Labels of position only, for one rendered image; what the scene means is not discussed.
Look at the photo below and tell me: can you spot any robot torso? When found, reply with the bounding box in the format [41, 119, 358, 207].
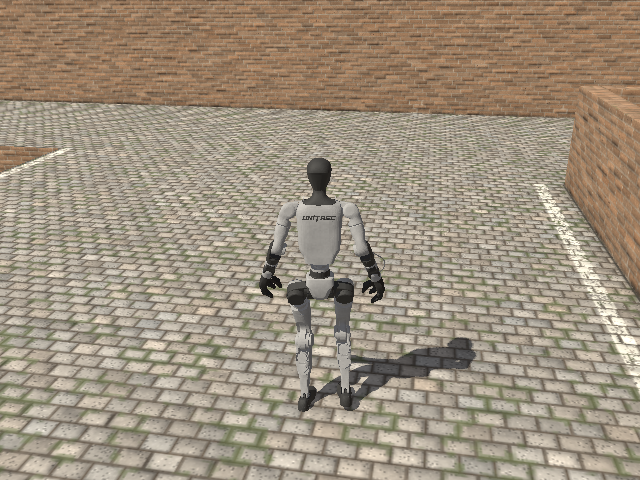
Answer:
[296, 196, 343, 300]

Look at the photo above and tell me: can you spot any robot right upper arm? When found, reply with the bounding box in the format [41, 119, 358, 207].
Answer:
[340, 201, 369, 257]

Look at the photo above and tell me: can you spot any robot left shin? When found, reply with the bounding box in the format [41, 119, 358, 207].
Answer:
[295, 332, 312, 398]

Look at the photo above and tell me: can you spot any robot right hand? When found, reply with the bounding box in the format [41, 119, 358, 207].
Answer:
[362, 277, 385, 303]

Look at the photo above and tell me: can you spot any right robot forearm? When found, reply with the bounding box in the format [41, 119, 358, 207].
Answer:
[360, 241, 381, 282]

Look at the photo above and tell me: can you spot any robot left upper arm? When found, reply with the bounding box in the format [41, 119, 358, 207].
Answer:
[271, 201, 299, 256]

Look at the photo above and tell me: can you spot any robot left hand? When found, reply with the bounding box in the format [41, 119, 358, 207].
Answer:
[259, 275, 282, 298]

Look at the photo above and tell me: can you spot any left robot forearm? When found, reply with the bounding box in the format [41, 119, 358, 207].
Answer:
[262, 240, 281, 279]

